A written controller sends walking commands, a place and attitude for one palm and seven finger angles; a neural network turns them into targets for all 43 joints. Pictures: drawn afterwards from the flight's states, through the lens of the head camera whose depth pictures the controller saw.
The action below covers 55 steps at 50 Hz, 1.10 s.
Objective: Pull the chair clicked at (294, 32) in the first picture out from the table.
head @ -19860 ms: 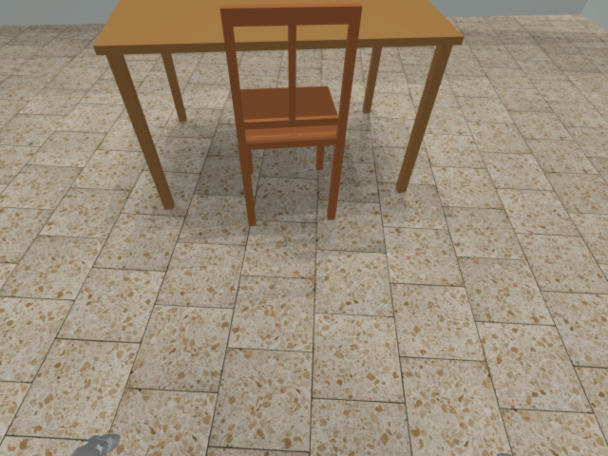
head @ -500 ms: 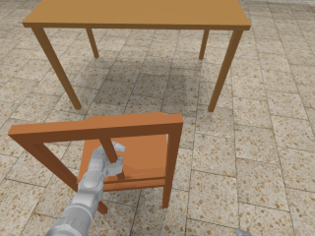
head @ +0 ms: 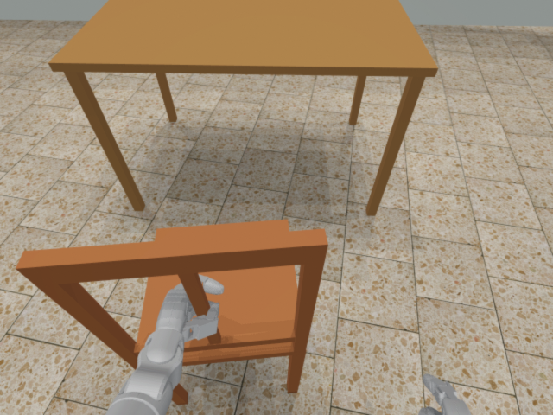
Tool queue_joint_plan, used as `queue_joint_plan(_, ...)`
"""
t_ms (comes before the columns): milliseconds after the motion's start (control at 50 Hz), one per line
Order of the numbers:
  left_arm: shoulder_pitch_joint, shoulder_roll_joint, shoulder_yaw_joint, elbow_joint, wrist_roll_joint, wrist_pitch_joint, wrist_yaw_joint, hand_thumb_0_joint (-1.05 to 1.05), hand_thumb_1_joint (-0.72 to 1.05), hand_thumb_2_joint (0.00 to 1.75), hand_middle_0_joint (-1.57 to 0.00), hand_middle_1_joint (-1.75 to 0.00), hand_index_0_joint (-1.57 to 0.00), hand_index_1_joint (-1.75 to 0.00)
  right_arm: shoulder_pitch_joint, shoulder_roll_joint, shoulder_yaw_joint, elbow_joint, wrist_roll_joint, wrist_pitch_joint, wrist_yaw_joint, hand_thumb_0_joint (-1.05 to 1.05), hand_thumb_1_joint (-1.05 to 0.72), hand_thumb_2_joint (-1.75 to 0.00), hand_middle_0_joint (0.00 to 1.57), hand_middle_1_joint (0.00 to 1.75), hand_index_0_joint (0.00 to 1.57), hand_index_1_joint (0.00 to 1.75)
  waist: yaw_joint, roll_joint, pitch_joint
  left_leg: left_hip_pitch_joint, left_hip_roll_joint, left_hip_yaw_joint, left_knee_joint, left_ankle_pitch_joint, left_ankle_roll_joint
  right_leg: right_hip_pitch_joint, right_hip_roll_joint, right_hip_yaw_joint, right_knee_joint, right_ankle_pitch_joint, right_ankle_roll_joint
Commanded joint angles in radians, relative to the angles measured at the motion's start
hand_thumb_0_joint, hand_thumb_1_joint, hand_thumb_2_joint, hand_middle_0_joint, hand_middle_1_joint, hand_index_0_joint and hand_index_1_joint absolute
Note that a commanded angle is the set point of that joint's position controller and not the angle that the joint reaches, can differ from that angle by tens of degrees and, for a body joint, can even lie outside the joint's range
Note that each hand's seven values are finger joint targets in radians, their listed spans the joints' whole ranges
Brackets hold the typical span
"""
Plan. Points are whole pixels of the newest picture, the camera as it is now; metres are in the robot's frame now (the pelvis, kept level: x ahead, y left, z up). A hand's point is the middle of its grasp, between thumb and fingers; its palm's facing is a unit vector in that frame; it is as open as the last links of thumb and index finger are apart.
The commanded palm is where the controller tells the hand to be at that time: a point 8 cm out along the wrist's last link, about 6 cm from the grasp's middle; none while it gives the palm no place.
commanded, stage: stop walking, hand still on the chair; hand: left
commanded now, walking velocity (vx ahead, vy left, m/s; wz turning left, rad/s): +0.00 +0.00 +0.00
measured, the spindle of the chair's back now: (203, 310) +0.30 +0.14 -0.09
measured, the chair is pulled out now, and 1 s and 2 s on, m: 0.64 0.64 0.64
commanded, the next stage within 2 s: open the thumb and straighten the fingers in 0.08 s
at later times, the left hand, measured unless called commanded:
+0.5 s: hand (202, 310) +0.29 +0.14 -0.06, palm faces -0.01 -0.99 -0.14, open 10.2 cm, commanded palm +0.26 +0.19 -0.04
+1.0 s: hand (201, 305) +0.30 +0.14 -0.06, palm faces -0.01 -0.99 -0.15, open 17.3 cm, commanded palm +0.28 +0.20 -0.04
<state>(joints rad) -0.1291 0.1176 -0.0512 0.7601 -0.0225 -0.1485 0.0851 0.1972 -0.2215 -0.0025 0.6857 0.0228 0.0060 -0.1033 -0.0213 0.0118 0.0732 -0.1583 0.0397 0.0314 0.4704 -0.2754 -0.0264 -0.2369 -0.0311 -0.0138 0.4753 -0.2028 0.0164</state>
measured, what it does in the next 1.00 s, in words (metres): stands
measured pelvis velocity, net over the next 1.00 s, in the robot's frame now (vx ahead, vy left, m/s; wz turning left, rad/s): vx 0.02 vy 0.01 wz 0.05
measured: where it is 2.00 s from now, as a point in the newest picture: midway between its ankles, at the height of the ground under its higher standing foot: outside the picture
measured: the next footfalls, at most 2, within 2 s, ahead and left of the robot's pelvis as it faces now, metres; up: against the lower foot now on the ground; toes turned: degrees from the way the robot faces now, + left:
none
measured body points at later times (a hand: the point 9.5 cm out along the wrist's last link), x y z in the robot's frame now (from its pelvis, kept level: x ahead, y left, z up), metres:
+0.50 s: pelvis +0.00 +0.01 -0.02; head +0.05 +0.01 +0.43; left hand +0.29 +0.19 -0.05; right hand +0.13 -0.25 -0.12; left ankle -0.01 +0.13 -0.74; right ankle +0.03 -0.13 -0.74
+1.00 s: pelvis +0.02 +0.01 -0.03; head +0.07 +0.00 +0.41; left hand +0.30 +0.20 -0.05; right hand +0.18 -0.24 -0.13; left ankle -0.01 +0.13 -0.74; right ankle +0.03 -0.13 -0.74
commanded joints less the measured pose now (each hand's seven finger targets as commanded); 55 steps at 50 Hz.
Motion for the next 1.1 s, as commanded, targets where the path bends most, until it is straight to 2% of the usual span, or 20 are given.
queue_joint_plan(0, -0.210, 0.109, 0.028, -0.174, 0.009, -0.034, 0.018, 0.00, 0.90, 0.90, -0.50, -1.45, -0.50, -1.45, -0.021, -0.107, -0.033, -0.117, 0.001, -0.024, -0.007, 0.00, -0.90, -0.90, 0.20, 0.30, 0.20, 0.30, 0.008, -0.034, -0.216, 0.017, 0.073, -0.052, -0.066, 0.177, 0.039, 0.098, -0.081, 0.083, -0.073, 0.163, -0.043)
queue_joint_plan(140, -0.186, 0.116, 0.033, -0.163, 0.008, -0.028, 0.019, 0.00, 0.90, 0.90, -0.50, -1.45, -0.50, -1.45, -0.018, -0.108, -0.030, -0.113, 0.000, -0.017, -0.011, 0.00, -0.90, -0.90, 0.20, 0.30, 0.20, 0.30, 0.009, -0.031, -0.211, 0.013, 0.076, -0.055, -0.072, 0.191, 0.040, 0.100, -0.079, 0.067, -0.070, 0.174, -0.039)
queue_joint_plan(160, -0.241, 0.170, 0.072, -0.301, 0.008, -0.042, 0.025, 0.00, 0.90, 0.90, -0.50, -1.45, -0.50, -1.45, -0.031, -0.108, -0.031, -0.131, 0.001, -0.020, -0.009, 0.00, -0.90, -0.90, 0.20, 0.30, 0.20, 0.30, 0.013, -0.041, -0.217, 0.017, 0.076, -0.058, -0.072, 0.192, 0.041, 0.111, -0.082, 0.075, -0.072, 0.177, -0.039)
queue_joint_plan(180, -0.146, 0.042, -0.012, -0.221, -0.050, -0.015, 0.003, 0.00, 0.78, 0.84, -0.50, -1.45, -0.50, -1.45, -0.014, -0.144, -0.030, -0.127, 0.043, -0.037, 0.024, 0.00, -0.90, -0.90, 0.20, 0.30, 0.20, 0.30, -0.068, -0.157, -0.195, -0.123, 0.016, -0.016, -0.051, 0.103, 0.040, 0.030, -0.042, -0.035, -0.028, 0.114, -0.018)
queue_joint_plan(200, -0.178, 0.094, 0.034, -0.301, -0.056, -0.031, -0.006, 0.00, 0.66, 0.78, -0.50, -1.45, -0.50, -1.45, -0.021, -0.152, -0.034, -0.137, 0.039, -0.055, 0.038, 0.00, -0.90, -0.90, 0.20, 0.30, 0.20, 0.30, -0.040, -0.166, -0.219, -0.155, 0.011, -0.007, -0.026, 0.084, 0.045, 0.016, -0.037, -0.031, -0.005, 0.108, -0.018)
queue_joint_plan(240, -0.130, 0.167, 0.083, -0.385, -0.047, -0.041, -0.008, 0.00, 0.42, 0.67, -0.50, -1.45, -0.50, -1.45, -0.015, -0.146, -0.040, -0.148, 0.033, -0.079, 0.054, 0.00, -0.90, -0.90, 0.20, 0.30, 0.20, 0.30, -0.024, -0.033, -0.267, -0.178, -0.007, -0.002, 0.003, 0.054, 0.043, 0.008, -0.036, -0.020, 0.025, 0.078, -0.021)
queue_joint_plan(280, -0.134, 0.135, 0.043, -0.450, -0.026, -0.034, -0.013, 0.00, 0.17, 0.55, -0.50, -1.45, -0.50, -1.45, -0.008, -0.138, -0.039, -0.160, 0.026, -0.101, 0.063, 0.00, -0.90, -0.90, 0.20, 0.30, 0.20, 0.30, -0.033, 0.029, -0.303, -0.177, -0.013, 0.000, 0.037, 0.076, 0.041, -0.034, -0.026, -0.029, 0.058, 0.081, -0.027)
queue_joint_plan(380, -0.056, 0.089, 0.019, -0.488, -0.036, 0.051, -0.011, 0.00, -0.43, 0.26, -0.47, -1.38, -0.47, -1.38, 0.012, -0.149, -0.046, -0.184, 0.022, -0.125, 0.076, 0.00, -0.90, -0.90, 0.20, 0.30, 0.20, 0.30, -0.031, 0.003, -0.344, -0.223, -0.014, -0.010, 0.095, 0.103, 0.035, -0.084, -0.015, -0.045, 0.119, 0.099, -0.026)
queue_joint_plan(400, -0.123, 0.190, 0.105, -0.503, -0.036, 0.062, -0.004, 0.00, -0.55, 0.20, -0.45, -1.30, -0.45, -1.30, 0.019, -0.163, -0.049, -0.178, 0.021, -0.123, 0.069, 0.00, -0.90, -0.90, 0.20, 0.30, 0.20, 0.30, -0.036, -0.016, -0.352, -0.238, -0.016, -0.012, 0.106, 0.089, 0.039, -0.088, -0.013, -0.038, 0.127, 0.097, -0.023)
queue_joint_plan(480, -0.089, 0.095, 0.035, -0.546, -0.047, 0.105, -0.025, 0.00, -0.55, 0.20, -0.35, -1.01, -0.35, -1.01, 0.013, -0.156, -0.045, -0.205, 0.019, -0.134, 0.057, 0.00, -0.90, -0.90, 0.20, 0.30, 0.20, 0.30, -0.039, 0.003, -0.364, -0.249, -0.018, -0.013, 0.135, 0.106, 0.037, -0.127, -0.009, -0.052, 0.165, 0.089, -0.023)
queue_joint_plan(560, -0.072, 0.070, 0.005, -0.595, -0.053, 0.136, -0.037, 0.00, -0.55, 0.20, -0.25, -0.73, -0.25, -0.73, 0.023, -0.161, -0.049, -0.217, 0.018, -0.148, 0.050, 0.00, -0.90, -0.90, 0.20, 0.30, 0.20, 0.30, -0.045, -0.016, -0.386, -0.248, -0.016, -0.027, 0.169, 0.153, 0.036, -0.152, -0.008, -0.061, 0.197, 0.115, -0.022)
queue_joint_plan(620, -0.011, 0.120, 0.056, -0.592, -0.052, 0.167, -0.032, 0.00, -0.55, 0.20, -0.18, -0.51, -0.18, -0.51, 0.026, -0.171, -0.049, -0.225, 0.015, -0.149, 0.046, 0.00, -0.90, -0.90, 0.20, 0.30, 0.20, 0.30, -0.031, -0.044, -0.373, -0.279, -0.018, -0.029, 0.187, 0.157, 0.036, -0.151, -0.008, -0.063, 0.211, 0.126, -0.023)
queue_joint_plan(660, -0.027, 0.092, 0.021, -0.636, -0.038, 0.180, -0.030, 0.00, -0.55, 0.20, -0.13, -0.36, -0.13, -0.36, 0.026, -0.164, -0.047, -0.237, 0.014, -0.147, 0.046, 0.00, -0.90, -0.90, 0.20, 0.30, 0.20, 0.30, -0.040, -0.046, -0.382, -0.276, -0.018, -0.027, 0.200, 0.160, 0.038, -0.170, -0.007, -0.064, 0.224, 0.125, -0.018)
queue_joint_plan(680, -0.069, 0.209, 0.125, -0.628, -0.035, 0.185, -0.021, 0.00, -0.55, 0.20, -0.10, -0.29, -0.10, -0.29, 0.033, -0.175, -0.046, -0.229, 0.013, -0.139, 0.039, 0.00, -0.90, -0.90, 0.20, 0.30, 0.20, 0.30, -0.034, -0.047, -0.376, -0.291, -0.019, -0.031, 0.203, 0.149, 0.040, -0.167, -0.008, -0.057, 0.225, 0.121, -0.019)
queue_joint_plan(720, -0.081, 0.202, 0.110, -0.663, -0.026, 0.195, -0.024, 0.00, -0.55, 0.20, -0.05, -0.14, -0.05, -0.14, 0.025, -0.168, -0.041, -0.240, 0.010, -0.133, 0.032, 0.00, -0.90, -0.90, 0.20, 0.30, 0.20, 0.30, -0.031, -0.003, -0.381, -0.287, -0.024, -0.028, 0.203, 0.152, 0.040, -0.155, -0.009, -0.054, 0.228, 0.120, -0.022)
queue_joint_plan(760, -0.052, 0.128, 0.061, -0.657, -0.036, 0.208, -0.030, 0.00, -0.55, 0.20, 0.00, 0.00, 0.00, 0.00, 0.026, -0.158, -0.038, -0.246, 0.013, -0.136, 0.033, 0.00, -0.90, -0.90, 0.20, 0.30, 0.20, 0.30, -0.041, -0.013, -0.385, -0.273, -0.022, -0.028, 0.218, 0.167, 0.041, -0.174, -0.007, -0.061, 0.231, 0.129, -0.018)
queue_joint_plan(960, 0.030, 0.122, 0.038, -0.730, -0.038, 0.250, -0.044, 0.00, -0.55, 0.20, 0.00, 0.00, 0.00, 0.00, 0.035, -0.161, -0.039, -0.270, 0.009, -0.135, 0.036, 0.00, -0.90, -0.90, 0.20, 0.30, 0.20, 0.30, -0.044, -0.021, -0.423, -0.278, -0.024, -0.038, 0.259, 0.237, 0.040, -0.163, -0.013, -0.070, 0.260, 0.210, -0.018)
queue_joint_plan(980, 0.055, 0.131, 0.049, -0.730, -0.037, 0.253, -0.040, 0.00, -0.55, 0.20, 0.00, 0.00, 0.00, 0.00, 0.032, -0.162, -0.039, -0.273, 0.010, -0.132, 0.037, 0.00, -0.90, -0.90, 0.20, 0.30, 0.20, 0.30, -0.038, -0.020, -0.412, -0.288, -0.024, -0.036, 0.260, 0.229, 0.039, -0.165, -0.013, -0.069, 0.261, 0.206, -0.018)
queue_joint_plan(1000, 0.020, 0.206, 0.115, -0.719, -0.033, 0.254, -0.033, 0.00, -0.55, 0.20, 0.00, 0.00, 0.00, 0.00, 0.040, -0.170, -0.038, -0.266, 0.009, -0.124, 0.032, 0.00, -0.90, -0.90, 0.20, 0.30, 0.20, 0.30, -0.042, -0.056, -0.398, -0.310, -0.026, -0.037, 0.262, 0.210, 0.041, -0.164, -0.012, -0.065, 0.261, 0.203, -0.016)
queue_joint_plan(1080, 0.178, 0.139, 0.056, -0.798, -0.035, 0.253, -0.040, 0.00, -0.55, 0.20, 0.00, 0.00, 0.00, 0.00, 0.020, -0.153, -0.036, -0.302, 0.012, -0.125, 0.036, 0.00, -0.90, -0.90, 0.20, 0.30, 0.20, 0.30, -0.022, -0.001, -0.412, -0.302, -0.028, -0.026, 0.264, 0.225, 0.040, -0.148, -0.018, -0.064, 0.266, 0.212, -0.019)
